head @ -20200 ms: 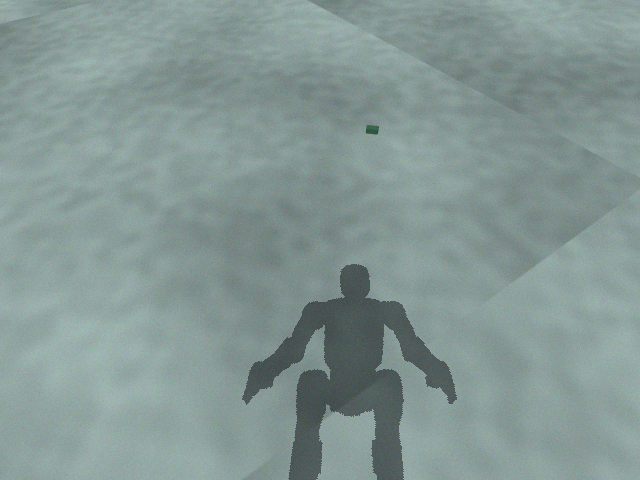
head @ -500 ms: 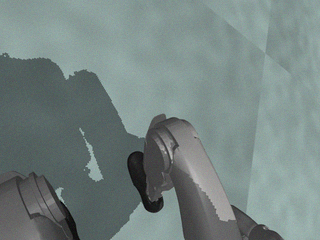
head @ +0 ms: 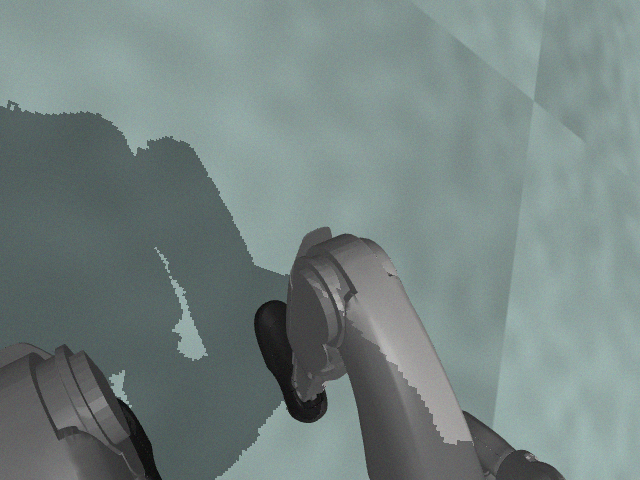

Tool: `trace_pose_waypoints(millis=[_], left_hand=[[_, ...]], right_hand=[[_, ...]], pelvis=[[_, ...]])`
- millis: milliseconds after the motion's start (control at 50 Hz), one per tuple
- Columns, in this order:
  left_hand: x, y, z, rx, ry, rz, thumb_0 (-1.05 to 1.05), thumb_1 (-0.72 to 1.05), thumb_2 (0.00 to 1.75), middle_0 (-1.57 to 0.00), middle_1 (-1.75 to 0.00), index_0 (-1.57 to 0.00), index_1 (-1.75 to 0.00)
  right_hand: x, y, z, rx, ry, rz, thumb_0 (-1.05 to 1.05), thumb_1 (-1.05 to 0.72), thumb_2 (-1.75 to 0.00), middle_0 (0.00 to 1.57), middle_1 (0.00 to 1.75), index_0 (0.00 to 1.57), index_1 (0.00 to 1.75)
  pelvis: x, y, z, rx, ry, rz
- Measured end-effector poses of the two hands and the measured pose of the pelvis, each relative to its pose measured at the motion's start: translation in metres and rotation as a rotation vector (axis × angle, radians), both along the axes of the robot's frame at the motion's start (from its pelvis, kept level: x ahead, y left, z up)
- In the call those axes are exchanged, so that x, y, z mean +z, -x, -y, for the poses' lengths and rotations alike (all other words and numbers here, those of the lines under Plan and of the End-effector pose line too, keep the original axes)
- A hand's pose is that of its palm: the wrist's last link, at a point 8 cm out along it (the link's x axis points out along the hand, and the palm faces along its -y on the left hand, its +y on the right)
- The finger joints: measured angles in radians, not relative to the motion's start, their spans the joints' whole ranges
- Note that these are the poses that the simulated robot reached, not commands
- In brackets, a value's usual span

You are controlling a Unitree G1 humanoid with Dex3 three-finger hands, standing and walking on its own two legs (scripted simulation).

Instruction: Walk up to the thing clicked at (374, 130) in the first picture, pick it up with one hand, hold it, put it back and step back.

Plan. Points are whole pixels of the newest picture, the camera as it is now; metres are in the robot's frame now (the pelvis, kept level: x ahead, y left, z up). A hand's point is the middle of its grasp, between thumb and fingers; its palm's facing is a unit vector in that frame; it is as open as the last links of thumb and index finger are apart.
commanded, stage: close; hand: left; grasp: from above
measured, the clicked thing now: out of the picture +0.47 +0.32 -0.29
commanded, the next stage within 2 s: settle in 0.28 s
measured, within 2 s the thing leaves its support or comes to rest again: leaves its support in 0.68 s
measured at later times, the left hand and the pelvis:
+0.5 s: hand out of the picture +0.46 +0.31 -0.25, palm faces -0.45 -0.15 -0.88, open 6.6 cm; pelvis +0.00 +0.00 +0.00, yaw +0 degrees
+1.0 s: hand out of the picture +0.46 +0.33 -0.18, palm faces -0.42 -0.10 -0.90, open 6.5 cm; pelvis +0.00 +0.00 +0.01, yaw +3 degrees
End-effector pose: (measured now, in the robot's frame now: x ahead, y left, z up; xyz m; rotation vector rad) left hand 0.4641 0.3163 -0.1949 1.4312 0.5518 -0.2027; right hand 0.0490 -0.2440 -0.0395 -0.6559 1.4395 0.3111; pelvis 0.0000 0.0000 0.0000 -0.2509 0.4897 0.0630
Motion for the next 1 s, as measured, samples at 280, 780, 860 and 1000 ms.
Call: trace_pose_waypoints(millis=[280,780,860,1000], left_hand=[[0.001,0.0,0.0,-0.005,-0.004,0.005,0.01,0.54,0.07,-0.95,-0.2,-0.98,-0.16],[0.024,-0.006,-0.011,-0.001,-0.024,0.045,0.01,0.52,0.0,-1.08,-0.03,-1.09,-0.01],[0.043,-0.004,-0.013,-0.001,-0.032,0.063,0.01,0.52,0.0,-1.09,-0.02,-1.1,-0.01],[0.077,-0.001,-0.014,0.002,-0.052,0.035,0.01,0.51,0.0,-1.09,-0.02,-1.1,0.0]], right_hand=[[0.003,0.001,0.001,0.008,0.012,-0.002,0.0,-0.9,-0.9,0.2,0.3,0.2,0.3],[0.0,-0.003,0.008,-0.065,0.015,-0.002,0.0,-0.92,-0.9,0.2,0.3,0.2,0.3],[-0.006,-0.011,0.012,-0.092,0.001,0.014,0.0,-0.91,-0.9,0.2,0.3,0.2,0.3],[-0.016,-0.027,0.018,-0.137,-0.018,0.069,0.0,-0.92,-0.9,0.2,0.3,0.2,0.3]], pelvis=[[0.001,0.0,0.0,0.001,0.0,0.0],[0.003,-0.005,0.001,0.01,-0.009,-0.045],[0.005,-0.007,0.002,0.016,-0.019,-0.068],[0.01,-0.005,0.004,0.032,-0.043,-0.086]])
